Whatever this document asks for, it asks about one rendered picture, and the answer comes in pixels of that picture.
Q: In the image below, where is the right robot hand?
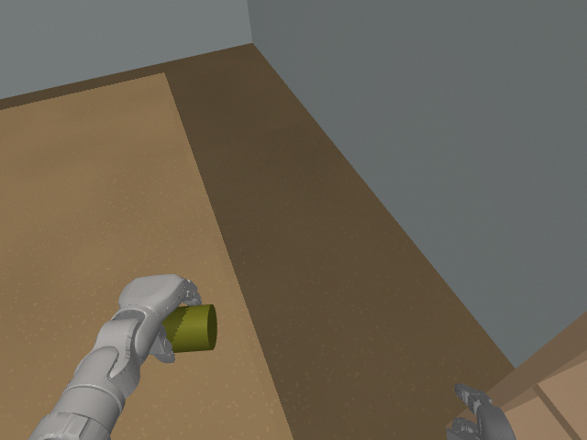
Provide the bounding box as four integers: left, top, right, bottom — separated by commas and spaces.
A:
447, 383, 516, 440

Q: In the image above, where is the left robot arm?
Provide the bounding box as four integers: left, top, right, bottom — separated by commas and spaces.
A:
28, 304, 161, 440

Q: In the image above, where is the can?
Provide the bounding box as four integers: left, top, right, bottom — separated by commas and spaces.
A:
162, 304, 217, 353

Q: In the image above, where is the bookshelf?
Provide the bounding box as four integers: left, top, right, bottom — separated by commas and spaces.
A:
445, 311, 587, 440

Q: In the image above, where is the left robot hand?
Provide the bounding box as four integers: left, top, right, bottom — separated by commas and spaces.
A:
118, 274, 202, 363

